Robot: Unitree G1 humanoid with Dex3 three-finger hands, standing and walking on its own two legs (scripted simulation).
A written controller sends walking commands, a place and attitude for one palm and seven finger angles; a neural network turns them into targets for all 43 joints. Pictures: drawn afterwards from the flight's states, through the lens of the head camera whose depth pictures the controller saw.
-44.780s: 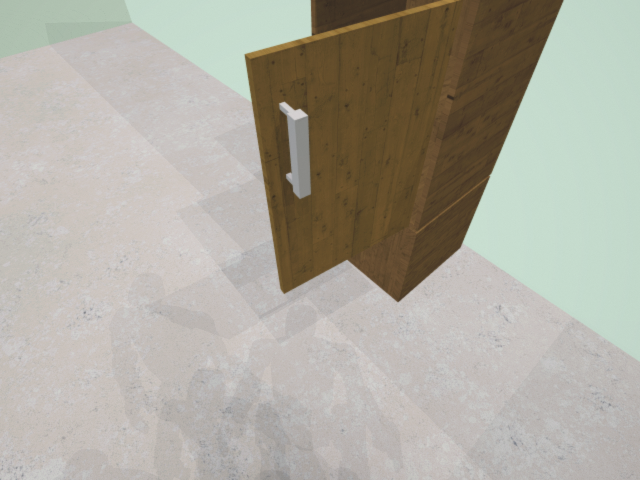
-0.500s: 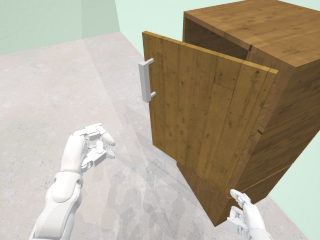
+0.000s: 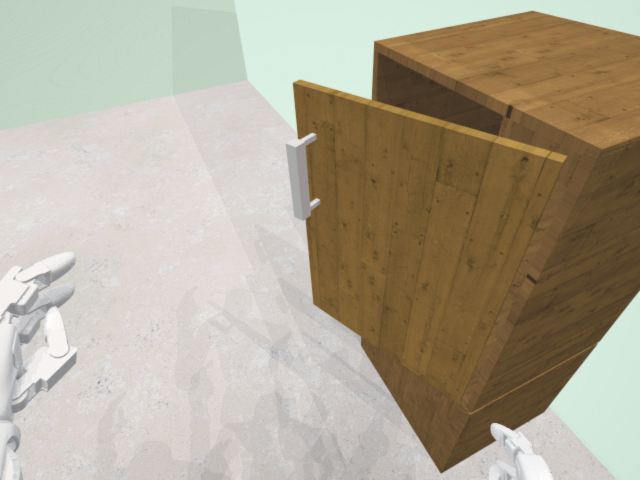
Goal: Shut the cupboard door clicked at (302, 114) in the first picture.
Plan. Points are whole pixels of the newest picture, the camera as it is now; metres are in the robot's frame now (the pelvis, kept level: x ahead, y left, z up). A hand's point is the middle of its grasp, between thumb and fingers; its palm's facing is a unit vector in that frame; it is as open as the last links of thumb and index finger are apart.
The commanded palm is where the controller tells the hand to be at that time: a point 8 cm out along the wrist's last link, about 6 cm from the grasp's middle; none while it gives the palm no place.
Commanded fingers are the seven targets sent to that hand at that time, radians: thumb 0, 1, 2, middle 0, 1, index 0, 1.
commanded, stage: draw the hand back to the body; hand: left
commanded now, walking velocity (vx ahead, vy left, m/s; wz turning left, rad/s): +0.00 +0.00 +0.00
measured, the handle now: (306, 177) +0.61 +0.10 +0.08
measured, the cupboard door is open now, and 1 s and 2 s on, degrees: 24 24 24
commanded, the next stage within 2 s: step back with the hand held close in 0.34 s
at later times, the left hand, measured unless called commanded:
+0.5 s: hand (74, 343) +0.19 +0.26 +0.16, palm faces +0.44 -0.80 -0.41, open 7.4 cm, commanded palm +0.14 +0.30 +0.17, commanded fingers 0.00 0.90 0.90 -0.20 -0.30 -0.20 -0.30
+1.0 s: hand (31, 374) +0.16 +0.29 +0.16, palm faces +0.38 -0.78 -0.49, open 7.4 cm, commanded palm +0.10 +0.32 +0.17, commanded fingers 0.00 0.90 0.90 -0.20 -0.30 -0.20 -0.30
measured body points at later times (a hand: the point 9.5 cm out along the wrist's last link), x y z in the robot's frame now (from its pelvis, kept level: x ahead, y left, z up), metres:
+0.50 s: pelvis +0.00 +0.00 +0.00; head -0.03 -0.03 +0.45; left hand +0.16 +0.30 +0.18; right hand +0.18 -0.22 -0.09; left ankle +0.00 +0.08 -0.74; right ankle -0.03 -0.10 -0.74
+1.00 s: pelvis -0.05 +0.03 -0.01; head -0.05 +0.03 +0.44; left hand +0.13 +0.33 +0.18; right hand +0.12 -0.22 -0.08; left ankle +0.00 +0.08 -0.74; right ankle -0.03 -0.10 -0.74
